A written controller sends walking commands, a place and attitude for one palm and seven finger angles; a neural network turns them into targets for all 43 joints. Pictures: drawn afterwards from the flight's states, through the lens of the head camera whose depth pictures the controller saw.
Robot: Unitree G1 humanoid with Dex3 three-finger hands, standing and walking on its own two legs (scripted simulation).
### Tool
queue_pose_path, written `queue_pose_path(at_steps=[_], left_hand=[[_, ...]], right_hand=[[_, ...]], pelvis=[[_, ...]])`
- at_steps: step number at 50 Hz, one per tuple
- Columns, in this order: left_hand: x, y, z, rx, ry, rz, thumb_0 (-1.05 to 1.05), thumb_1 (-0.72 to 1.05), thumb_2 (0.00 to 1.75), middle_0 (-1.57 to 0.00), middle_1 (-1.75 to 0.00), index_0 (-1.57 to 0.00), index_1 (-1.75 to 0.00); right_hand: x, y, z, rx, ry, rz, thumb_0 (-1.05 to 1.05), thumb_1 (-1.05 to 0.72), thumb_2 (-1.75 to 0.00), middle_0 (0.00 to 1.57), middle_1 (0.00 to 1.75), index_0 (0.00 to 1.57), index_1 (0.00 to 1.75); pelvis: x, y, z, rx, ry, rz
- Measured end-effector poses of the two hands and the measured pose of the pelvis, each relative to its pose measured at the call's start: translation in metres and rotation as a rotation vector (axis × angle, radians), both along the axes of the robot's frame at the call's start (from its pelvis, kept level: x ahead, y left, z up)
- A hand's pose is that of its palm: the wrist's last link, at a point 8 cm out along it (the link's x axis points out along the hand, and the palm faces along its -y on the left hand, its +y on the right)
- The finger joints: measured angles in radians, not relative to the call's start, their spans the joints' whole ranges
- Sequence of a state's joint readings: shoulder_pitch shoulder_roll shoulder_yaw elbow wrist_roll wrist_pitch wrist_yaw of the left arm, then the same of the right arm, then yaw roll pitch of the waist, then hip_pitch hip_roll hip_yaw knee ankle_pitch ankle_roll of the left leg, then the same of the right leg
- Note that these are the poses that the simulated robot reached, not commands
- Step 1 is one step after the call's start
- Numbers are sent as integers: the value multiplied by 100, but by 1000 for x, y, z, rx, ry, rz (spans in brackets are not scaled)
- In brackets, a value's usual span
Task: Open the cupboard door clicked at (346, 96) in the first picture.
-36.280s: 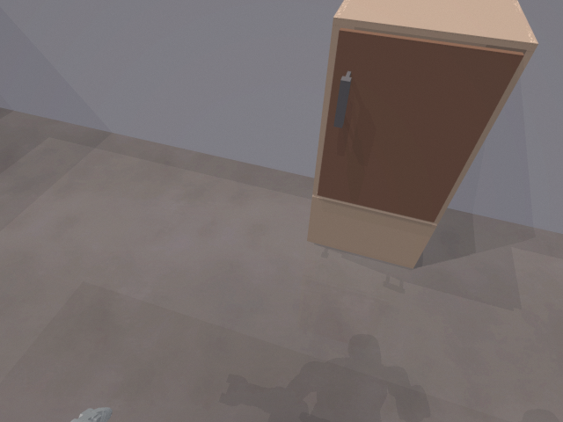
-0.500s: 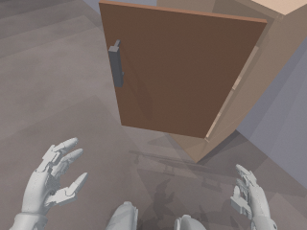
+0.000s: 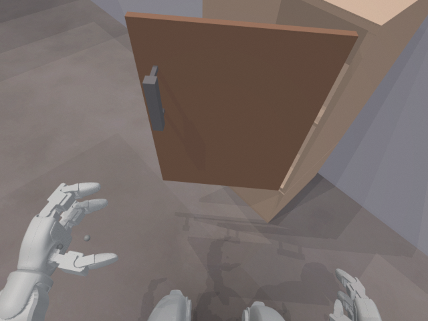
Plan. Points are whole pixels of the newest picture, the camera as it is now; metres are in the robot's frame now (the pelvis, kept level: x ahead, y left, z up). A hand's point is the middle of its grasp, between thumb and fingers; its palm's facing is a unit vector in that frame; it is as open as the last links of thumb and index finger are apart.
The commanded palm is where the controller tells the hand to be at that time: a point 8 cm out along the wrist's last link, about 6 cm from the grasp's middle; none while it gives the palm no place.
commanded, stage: raise the hand with hooked fingers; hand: left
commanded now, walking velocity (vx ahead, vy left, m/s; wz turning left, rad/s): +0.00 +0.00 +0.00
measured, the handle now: (156, 99) +0.57 +0.16 +0.05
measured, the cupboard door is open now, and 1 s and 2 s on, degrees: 43 43 43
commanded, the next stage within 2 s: move the hooked fingers beside the handle in 1.06 s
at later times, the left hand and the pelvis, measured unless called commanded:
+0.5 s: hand (55, 206) +0.28 +0.28 +0.07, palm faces +0.00 -1.00 -0.05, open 13.9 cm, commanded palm +0.26 +0.33 +0.07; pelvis +0.01 +0.01 +0.01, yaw +0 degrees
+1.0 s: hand (62, 200) +0.29 +0.27 +0.07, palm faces -0.01 -1.00 -0.04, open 13.9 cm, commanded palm +0.27 +0.32 +0.08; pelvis +0.01 +0.00 +0.02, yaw +0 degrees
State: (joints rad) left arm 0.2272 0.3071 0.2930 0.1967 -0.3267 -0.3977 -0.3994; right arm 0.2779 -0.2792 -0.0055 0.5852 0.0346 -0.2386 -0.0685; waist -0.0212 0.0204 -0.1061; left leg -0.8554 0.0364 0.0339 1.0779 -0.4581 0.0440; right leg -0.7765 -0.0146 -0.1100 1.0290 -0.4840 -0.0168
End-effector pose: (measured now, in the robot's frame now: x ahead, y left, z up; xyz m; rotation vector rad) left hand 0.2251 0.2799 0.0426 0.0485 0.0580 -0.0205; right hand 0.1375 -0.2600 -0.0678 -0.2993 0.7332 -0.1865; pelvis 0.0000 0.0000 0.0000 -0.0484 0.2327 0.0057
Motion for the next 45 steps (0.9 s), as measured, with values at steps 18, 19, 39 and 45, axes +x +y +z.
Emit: queue_pose_path(at_steps=[18, 19, 39, 45], left_hand=[[24, 39, 25, 11, -16, 19, -1, -46, 32, -30, -117, -30, -117], [25, 41, 26, 10, -16, 21, -1, -47, 31, -30, -118, -30, -118], [50, 50, 35, -2, -12, -6, -1, -50, 30, -30, -120, -30, -120], [48, 45, 34, 3, -19, 8, -1, -50, 30, -30, -120, -30, -120]], right_hand=[[32, 37, 16, 46, -56, 97, 1, -90, -90, 20, 30, 21, 30], [31, 37, 16, 46, -49, 96, 1, -90, -90, 20, 30, 21, 30], [-7, 5, 16, 2, 43, 14, 1, -90, -90, 20, 30, 21, 30], [-7, 5, 14, 12, 42, 15, 1, -90, -90, 20, 30, 21, 30]], pelvis=[[6, 9, 11, -10, -24, 12], [6, 9, 12, -10, -24, 12], [7, 4, 18, -1, -24, -2], [6, 1, 18, 3, -25, -2]])
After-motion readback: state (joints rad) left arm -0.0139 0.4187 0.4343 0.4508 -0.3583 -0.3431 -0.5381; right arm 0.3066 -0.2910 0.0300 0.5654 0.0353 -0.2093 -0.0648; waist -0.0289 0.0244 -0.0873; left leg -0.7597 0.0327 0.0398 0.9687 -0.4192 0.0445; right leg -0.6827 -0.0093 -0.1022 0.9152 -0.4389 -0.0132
